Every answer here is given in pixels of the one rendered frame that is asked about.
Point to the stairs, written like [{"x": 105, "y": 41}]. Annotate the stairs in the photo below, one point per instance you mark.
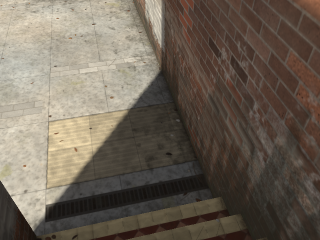
[{"x": 203, "y": 220}]

